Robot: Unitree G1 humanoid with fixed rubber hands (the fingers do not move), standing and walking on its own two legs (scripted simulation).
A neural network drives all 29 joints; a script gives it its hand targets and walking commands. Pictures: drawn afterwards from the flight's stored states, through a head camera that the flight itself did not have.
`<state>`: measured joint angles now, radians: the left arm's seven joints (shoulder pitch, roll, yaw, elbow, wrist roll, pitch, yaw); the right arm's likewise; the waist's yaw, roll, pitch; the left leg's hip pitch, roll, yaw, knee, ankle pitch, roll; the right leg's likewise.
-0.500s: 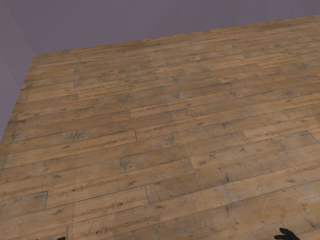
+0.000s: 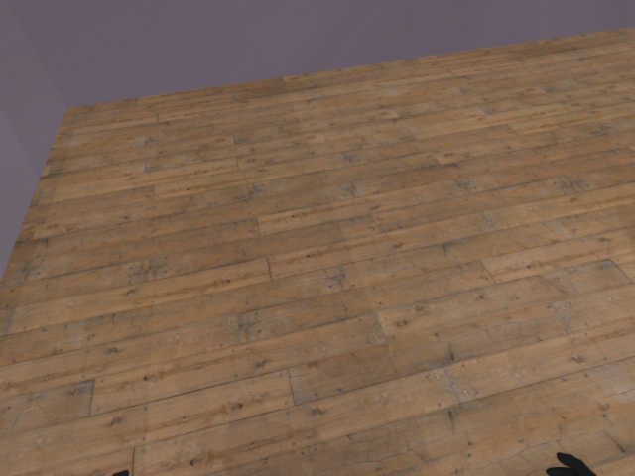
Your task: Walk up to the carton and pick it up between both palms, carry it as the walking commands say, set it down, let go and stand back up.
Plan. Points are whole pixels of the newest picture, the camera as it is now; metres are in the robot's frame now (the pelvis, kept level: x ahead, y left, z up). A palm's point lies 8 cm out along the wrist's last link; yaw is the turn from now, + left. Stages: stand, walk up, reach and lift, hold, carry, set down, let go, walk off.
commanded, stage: walk up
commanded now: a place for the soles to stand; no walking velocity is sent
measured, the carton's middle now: out of the picture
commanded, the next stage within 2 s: none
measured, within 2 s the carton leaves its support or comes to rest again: neither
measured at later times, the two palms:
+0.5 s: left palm (248, 335) +0.35 +0.14 -0.07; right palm out of the picture +0.04 -0.49 -0.09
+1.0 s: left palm (430, 195) +0.65 -0.21 -0.07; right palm out of the picture +0.00 -0.53 -0.07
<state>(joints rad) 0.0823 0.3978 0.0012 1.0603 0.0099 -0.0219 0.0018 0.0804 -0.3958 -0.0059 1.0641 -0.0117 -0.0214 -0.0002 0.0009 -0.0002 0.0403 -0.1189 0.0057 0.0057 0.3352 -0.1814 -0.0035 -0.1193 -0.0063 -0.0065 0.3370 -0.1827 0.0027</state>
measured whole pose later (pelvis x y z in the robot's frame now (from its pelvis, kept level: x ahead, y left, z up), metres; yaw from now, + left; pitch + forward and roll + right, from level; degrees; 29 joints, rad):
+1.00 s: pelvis +0.27 -0.27 -0.02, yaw -45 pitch +1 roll +0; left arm 0.00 0.49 0.09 0.75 0.02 -0.02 -0.15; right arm 0.43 -0.56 -0.11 0.80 -0.02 -0.12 0.01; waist -0.11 -0.02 0.04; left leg -0.03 0.17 0.30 0.47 -0.41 -0.06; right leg -0.44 -0.04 -0.07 0.55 -0.22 -0.05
